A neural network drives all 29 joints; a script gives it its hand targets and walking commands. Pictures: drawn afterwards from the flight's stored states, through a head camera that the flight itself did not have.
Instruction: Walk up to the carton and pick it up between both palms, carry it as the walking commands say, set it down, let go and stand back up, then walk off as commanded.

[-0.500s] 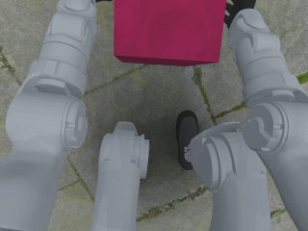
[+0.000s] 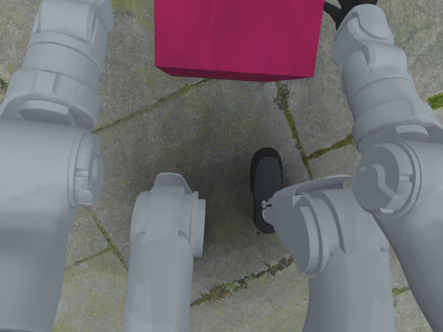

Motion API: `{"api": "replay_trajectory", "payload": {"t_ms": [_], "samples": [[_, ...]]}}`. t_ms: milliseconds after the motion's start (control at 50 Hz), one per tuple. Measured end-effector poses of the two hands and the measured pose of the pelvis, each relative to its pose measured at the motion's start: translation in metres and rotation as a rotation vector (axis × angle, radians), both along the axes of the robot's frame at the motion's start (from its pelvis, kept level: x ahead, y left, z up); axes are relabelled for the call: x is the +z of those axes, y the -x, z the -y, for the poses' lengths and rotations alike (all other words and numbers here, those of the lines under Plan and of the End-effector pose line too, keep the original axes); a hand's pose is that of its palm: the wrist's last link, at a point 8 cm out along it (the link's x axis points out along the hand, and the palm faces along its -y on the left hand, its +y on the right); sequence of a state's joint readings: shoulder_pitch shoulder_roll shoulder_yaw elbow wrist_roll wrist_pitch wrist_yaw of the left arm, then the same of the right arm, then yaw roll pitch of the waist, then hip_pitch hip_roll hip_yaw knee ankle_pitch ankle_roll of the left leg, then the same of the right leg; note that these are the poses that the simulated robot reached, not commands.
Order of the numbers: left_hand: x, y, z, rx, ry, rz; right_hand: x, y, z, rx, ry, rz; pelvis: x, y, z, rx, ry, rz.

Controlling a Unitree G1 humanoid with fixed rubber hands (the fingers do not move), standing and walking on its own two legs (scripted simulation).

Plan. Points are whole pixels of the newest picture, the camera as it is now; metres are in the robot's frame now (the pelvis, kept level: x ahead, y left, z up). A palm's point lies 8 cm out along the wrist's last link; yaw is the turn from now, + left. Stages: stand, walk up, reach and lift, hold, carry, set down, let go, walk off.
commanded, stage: set down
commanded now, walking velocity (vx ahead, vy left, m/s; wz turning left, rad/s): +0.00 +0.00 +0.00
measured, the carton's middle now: out of the picture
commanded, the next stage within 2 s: let go in 1.62 s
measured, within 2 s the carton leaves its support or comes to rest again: neither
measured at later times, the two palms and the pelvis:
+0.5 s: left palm out of the picture +0.59 +0.17 -0.14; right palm out of the picture +0.55 -0.20 -0.13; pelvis -0.01 -0.01 +0.02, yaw +0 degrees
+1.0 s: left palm out of the picture +0.60 +0.18 +0.01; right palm out of the picture +0.54 -0.20 -0.01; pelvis -0.01 +0.00 +0.13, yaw +1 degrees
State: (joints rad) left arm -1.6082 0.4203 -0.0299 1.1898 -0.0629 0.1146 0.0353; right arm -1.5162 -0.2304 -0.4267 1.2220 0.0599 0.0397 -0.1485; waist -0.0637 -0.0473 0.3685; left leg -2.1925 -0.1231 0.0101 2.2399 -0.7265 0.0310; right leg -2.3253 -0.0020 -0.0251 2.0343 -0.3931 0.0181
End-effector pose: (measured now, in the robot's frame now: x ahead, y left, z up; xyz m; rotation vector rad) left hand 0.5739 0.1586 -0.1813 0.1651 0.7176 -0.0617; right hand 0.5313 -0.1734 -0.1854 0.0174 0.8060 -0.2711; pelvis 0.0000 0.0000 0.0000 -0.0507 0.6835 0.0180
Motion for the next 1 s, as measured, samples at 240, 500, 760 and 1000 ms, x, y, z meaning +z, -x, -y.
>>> {"api": "replay_trajectory", "payload": {"t_ms": [240, 500, 760, 1000], "samples": [[-0.003, -0.001, -0.004, 0.019, 0.018, -0.003, 0.005, 0.0, 0.026, -0.013, 0.031, 0.03, 0.001, 0.0, 0.01, 0.003, -0.003, -0.039], [0.045, -0.015, -0.009, 0.033, 0.012, 0.119, 0.054, -0.019, 0.026, -0.046, -0.008, 0.179, 0.021, 0.015, 0.006, -0.015, -0.019, 0.092], [0.142, -0.023, -0.008, 0.045, -0.004, 0.086, 0.113, 0.012, 0.028, -0.082, 0.011, 0.127, 0.08, 0.021, 0.0, -0.006, -0.024, 0.131], [0.19, -0.027, -0.02, 0.035, -0.017, 0.083, 0.178, -0.006, 0.03, -0.049, 0.023, 0.172, 0.129, 0.015, 0.004, -0.007, -0.029, 0.115]]}}
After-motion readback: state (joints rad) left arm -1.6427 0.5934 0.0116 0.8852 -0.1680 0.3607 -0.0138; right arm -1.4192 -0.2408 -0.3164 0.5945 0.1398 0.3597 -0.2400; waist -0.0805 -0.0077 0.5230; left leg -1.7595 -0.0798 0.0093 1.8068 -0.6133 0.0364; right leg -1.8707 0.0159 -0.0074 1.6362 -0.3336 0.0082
